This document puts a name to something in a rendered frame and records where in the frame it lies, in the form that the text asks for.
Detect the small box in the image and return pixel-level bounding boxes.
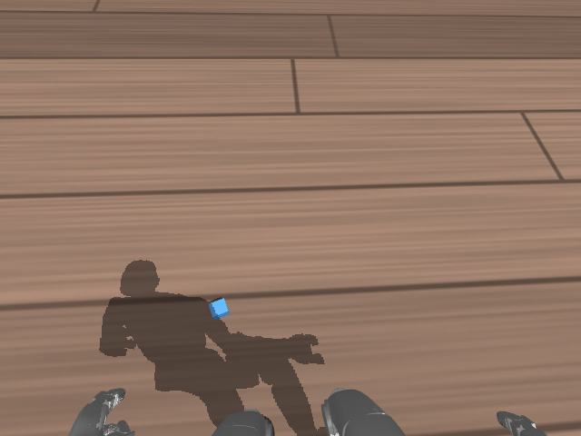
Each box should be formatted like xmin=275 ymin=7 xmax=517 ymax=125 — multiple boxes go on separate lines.
xmin=209 ymin=298 xmax=230 ymax=320

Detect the left robot hand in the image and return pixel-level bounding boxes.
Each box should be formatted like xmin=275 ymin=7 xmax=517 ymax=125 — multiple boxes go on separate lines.
xmin=69 ymin=388 xmax=135 ymax=436

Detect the right robot hand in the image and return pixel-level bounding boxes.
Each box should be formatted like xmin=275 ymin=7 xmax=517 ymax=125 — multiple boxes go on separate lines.
xmin=497 ymin=411 xmax=548 ymax=436

